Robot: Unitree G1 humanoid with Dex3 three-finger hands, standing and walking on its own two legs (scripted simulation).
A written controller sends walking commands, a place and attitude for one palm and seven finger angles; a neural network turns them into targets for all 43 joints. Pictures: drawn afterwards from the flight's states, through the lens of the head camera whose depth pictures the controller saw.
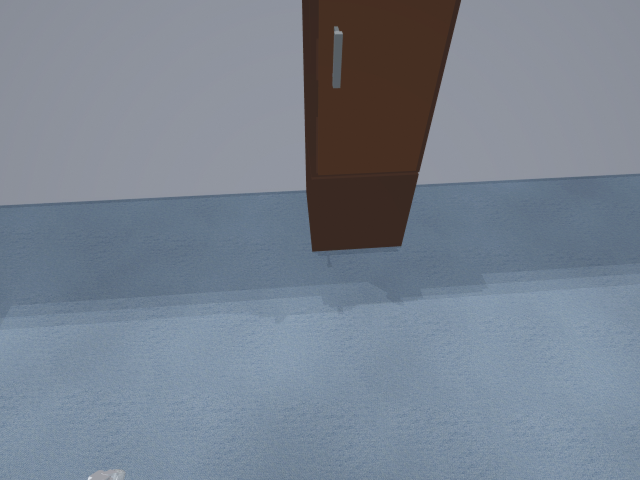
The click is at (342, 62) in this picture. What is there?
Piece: cupboard door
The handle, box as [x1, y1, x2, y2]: [332, 26, 342, 87]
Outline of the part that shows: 334,26 332,85 333,87 339,87 342,33 338,30 337,26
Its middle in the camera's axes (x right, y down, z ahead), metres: +0.04 -0.48 +1.02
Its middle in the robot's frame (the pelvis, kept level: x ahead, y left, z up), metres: +1.09 +0.02 +0.06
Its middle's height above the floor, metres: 0.83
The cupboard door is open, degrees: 0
